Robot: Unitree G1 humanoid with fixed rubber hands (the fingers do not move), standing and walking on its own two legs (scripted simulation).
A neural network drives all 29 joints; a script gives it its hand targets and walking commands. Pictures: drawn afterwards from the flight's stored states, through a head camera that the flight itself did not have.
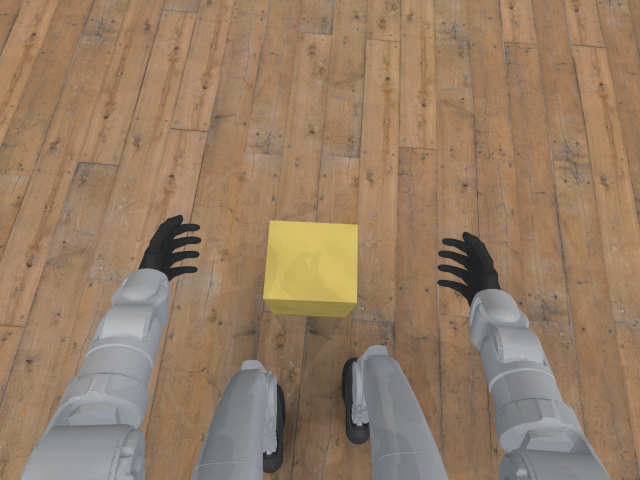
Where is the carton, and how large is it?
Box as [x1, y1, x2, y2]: [263, 220, 357, 317]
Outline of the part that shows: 270,220 263,298 274,314 345,317 356,303 357,225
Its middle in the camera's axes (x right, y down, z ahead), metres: -0.02 +0.09 +0.97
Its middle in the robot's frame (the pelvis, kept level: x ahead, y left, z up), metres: +0.46 -0.01 -0.53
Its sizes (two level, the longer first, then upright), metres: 0.199 0.177 0.269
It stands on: the floor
